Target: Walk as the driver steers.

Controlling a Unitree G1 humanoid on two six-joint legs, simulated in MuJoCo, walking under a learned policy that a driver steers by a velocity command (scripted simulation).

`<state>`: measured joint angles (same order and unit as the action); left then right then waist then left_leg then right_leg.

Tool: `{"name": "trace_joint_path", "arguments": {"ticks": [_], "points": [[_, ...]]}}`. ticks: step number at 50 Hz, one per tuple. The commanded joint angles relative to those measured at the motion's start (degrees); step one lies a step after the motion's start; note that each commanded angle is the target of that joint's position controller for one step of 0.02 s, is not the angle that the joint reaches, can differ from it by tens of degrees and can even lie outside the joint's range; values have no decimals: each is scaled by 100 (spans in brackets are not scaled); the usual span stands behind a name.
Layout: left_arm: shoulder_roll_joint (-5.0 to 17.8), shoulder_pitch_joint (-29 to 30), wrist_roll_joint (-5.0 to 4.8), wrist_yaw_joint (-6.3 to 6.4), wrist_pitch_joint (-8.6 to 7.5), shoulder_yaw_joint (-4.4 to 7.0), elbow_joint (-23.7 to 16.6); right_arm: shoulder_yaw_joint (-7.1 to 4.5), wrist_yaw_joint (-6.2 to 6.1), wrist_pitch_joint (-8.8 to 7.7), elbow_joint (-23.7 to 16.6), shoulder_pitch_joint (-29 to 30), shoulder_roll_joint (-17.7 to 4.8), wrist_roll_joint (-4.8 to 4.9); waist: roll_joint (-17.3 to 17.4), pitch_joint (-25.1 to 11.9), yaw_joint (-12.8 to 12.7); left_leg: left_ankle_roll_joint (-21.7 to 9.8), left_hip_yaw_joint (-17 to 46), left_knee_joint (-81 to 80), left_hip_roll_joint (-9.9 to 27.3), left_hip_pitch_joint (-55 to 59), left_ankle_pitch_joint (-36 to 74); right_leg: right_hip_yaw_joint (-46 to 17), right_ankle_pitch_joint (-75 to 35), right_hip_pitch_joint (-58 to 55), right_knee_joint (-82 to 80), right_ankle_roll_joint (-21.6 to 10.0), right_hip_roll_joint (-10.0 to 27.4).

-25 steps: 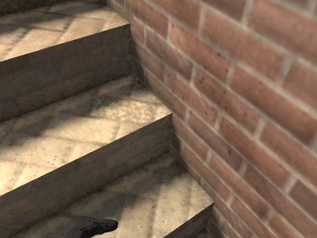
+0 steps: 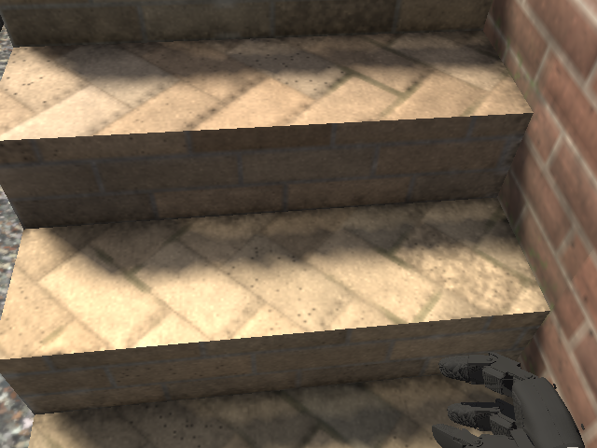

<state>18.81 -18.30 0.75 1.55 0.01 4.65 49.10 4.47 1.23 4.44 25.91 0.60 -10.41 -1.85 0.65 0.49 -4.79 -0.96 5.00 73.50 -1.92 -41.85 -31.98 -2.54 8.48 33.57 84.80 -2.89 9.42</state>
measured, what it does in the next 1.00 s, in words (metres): climbs, turning left: right foot 0.19 m higher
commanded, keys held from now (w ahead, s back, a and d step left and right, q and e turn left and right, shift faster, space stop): w+q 0.64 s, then w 0.30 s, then no key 0.06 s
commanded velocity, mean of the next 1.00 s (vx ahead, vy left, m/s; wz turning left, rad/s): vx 0.45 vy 0.08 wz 0.47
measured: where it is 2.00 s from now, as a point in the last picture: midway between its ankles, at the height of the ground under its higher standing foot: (332, 149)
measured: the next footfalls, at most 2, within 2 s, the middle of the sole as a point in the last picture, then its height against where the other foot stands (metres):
right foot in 0.60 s outside the picture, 0.19 m higher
left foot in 1.12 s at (217, 273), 0.20 m higher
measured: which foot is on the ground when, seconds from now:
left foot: down 0.00-0.60, up 0.62-1.00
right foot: up 0.00-0.58, down 0.60-1.00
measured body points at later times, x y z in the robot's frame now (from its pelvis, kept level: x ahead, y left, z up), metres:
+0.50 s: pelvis +0.16 -0.02 +0.12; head +0.18 +0.02 +0.57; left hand +0.30 +0.22 +0.01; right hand +0.22 -0.25 +0.00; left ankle +0.05 +0.12 -0.63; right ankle +0.29 -0.13 -0.31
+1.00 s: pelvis +0.41 -0.01 +0.30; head +0.44 -0.04 +0.75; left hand +0.18 +0.05 +0.18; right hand +0.65 +0.00 +0.21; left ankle +0.44 +0.17 -0.08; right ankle +0.36 -0.16 -0.44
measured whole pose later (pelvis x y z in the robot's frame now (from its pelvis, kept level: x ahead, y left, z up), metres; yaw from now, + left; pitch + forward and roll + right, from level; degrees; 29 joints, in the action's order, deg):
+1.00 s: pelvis +0.41 -0.01 +0.30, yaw +27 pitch -1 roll +2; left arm 1.7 -39.6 -0.7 2.8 0.7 -1.5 58.3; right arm 2.5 1.6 2.0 35.1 -4.0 1.1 3.4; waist 3.7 1.7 -5.3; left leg -0.8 4.3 124.9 -0.3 -78.3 -10.3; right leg 9.4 23.1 0.3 24.9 1.4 5.9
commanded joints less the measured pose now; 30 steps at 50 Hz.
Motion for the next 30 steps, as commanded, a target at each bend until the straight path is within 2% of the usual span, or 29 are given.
{"name": "trace_joint_path", "arguments": {"ticks": [1,2,3,4,6,7,8,9,10,11,12,13,14,15,19,20,21,22,23,24,25,26,27,28,29,30], "points": [[-776,1067,223,-32,-198,-321,-1362,-640,8,-48,872,-1084,-1028,275,1553,22,433,-396,2889,-4697,796,1627,-2041,-244,735,3369,3941,-156,-885],[-556,405,201,4,-212,-264,-1187,-606,100,-100,999,-623,-769,293,1440,202,-15,-257,2400,-4728,621,1012,-1945,-222,498,3049,4080,-38,-933],[-414,63,173,92,-204,-266,-1023,-571,168,-105,984,-383,-670,292,1445,318,-189,-272,1861,-4698,555,772,-1350,-69,67,2893,3714,127,-852],[-227,77,210,181,-176,-237,-1024,-533,118,-191,883,-295,-426,258,1255,273,-118,-428,1848,-4846,625,551,-978,-32,-298,2736,3541,295,-853],[-206,240,239,405,-117,-292,-1151,-555,124,-359,788,-142,-452,102,1047,509,-53,-648,1650,-5213,734,-63,-686,212,-840,2673,3126,451,-906],[-388,96,208,470,-69,-325,-1051,-508,138,-418,759,-73,-488,-21,1020,250,-31,-824,1624,-5098,839,70,-283,366,-1023,2739,4041,508,-1041],[-490,19,202,510,-79,-344,-1009,-496,169,-450,773,-46,-549,-71,953,270,-58,-839,1593,-5086,898,116,-147,375,-1210,2910,4194,513,-1063],[-508,165,197,544,-65,-367,-1023,-495,190,-500,898,-301,-645,-62,885,337,86,-908,1591,-5132,938,243,-54,379,-1239,3087,4197,500,-1024],[-551,398,182,549,-107,-369,-1041,-484,187,-563,1087,-789,-718,-40,784,337,334,-981,1768,-5180,958,762,-47,387,-1072,3514,4352,451,-985],[-743,720,153,533,-139,-475,-1086,-474,173,-591,1167,-1038,-807,-20,655,480,523,-1053,2063,-5264,1037,1163,159,396,-884,4097,4815,408,-1042],[-885,920,100,513,-208,-569,-1232,-523,132,-586,1281,-1500,-999,43,536,501,731,-1102,2447,-5392,1149,1968,175,348,-758,4816,4917,400,-945],[-924,1103,60,475,-288,-633,-1313,-527,94,-591,1380,-1806,-1069,47,473,478,846,-1124,2626,-5417,1224,2597,451,332,-635,5245,4960,421,-900],[-852,1172,31,449,-369,-647,-1375,-543,43,-570,1463,-2065,-1079,86,462,394,938,-1112,2747,-5398,1237,3072,542,321,-546,5478,4793,471,-822],[-850,1278,46,401,-430,-685,-1402,-536,-7,-557,1536,-2251,-1022,125,454,317,987,-1116,2777,-5415,1266,3456,578,320,-475,5689,4610,494,-756],[-745,1576,2,282,-555,-726,-1599,-548,-110,-609,1627,-2347,-997,93,730,134,1053,-1428,2862,-5625,1410,3936,780,318,-307,5789,4271,610,-571],[-866,1986,-80,325,-518,-788,-1823,-608,-188,-616,1799,-2792,-1085,286,1097,253,1271,-1558,3029,-6101,1538,4247,492,362,280,6198,4146,623,-493],[-864,2287,-22,223,-436,-763,-2118,-674,-307,-714,2006,-2851,-1277,336,907,344,1118,-1340,3338,-6152,1892,4549,476,34,226,6445,3901,657,-345],[-959,2456,-5,166,-467,-840,-2290,-688,-369,-699,2037,-2987,-1107,301,819,452,1032,-1181,3090,-6047,1761,4705,594,-4,338,6593,3536,593,-277],[-907,2255,28,181,-465,-821,-2222,-722,-407,-642,2157,-3172,-1086,306,864,359,1080,-1146,2863,-6087,1707,4712,1013,126,424,6418,3554,603,-208],[-998,2260,144,173,-462,-847,-2308,-799,-430,-585,2044,-2997,-1141,332,1094,177,971,-1234,2534,-6464,1504,4173,1839,657,661,5578,3003,575,-197],[-1275,2974,228,162,-496,-985,-2761,-874,-568,-479,2027,-2808,-1148,585,1379,278,908,-1211,2415,-7039,1581,3300,2414,578,1827,4460,1701,335,-145],[-1183,2353,138,142,-487,-927,-2655,-861,-609,-403,1980,-2281,-1033,532,1615,101,359,-1008,1719,-7209,1240,2124,3456,902,2579,2090,294,14,-331],[-457,1499,80,231,-490,-503,-2532,-992,-533,-567,1873,-2201,-1449,471,2059,-759,-58,-912,1612,-6717,1098,1909,7611,1555,3160,-148,-73,-23,-944],[285,29,39,266,-447,-101,-2198,-1100,-476,-675,1916,-1911,-1833,500,2170,-1592,-681,-793,1349,-5563,1244,2608,11581,1221,2932,-1345,-404,-52,-1103],[790,-1059,38,259,-416,103,-1965,-1105,-383,-812,1939,-1359,-1889,600,1882,-2205,-1185,-595,1099,-4042,1231,3184,12449,276,2495,-2143,-1979,-165,-935],[1346,-2114,151,236,-342,284,-1401,-974,-304,-983,1773,-820,-1299,453,158,-2600,-1355,-453,1051,-2312,903,2438,10266,-1444,2399,-3492,-3686,-361,-333]]}}
Keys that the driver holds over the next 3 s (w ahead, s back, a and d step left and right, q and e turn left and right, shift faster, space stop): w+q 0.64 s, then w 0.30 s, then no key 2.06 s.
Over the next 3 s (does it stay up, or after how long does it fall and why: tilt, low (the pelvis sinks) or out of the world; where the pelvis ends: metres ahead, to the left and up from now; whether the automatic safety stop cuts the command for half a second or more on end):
stays up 0.66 0.00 0.62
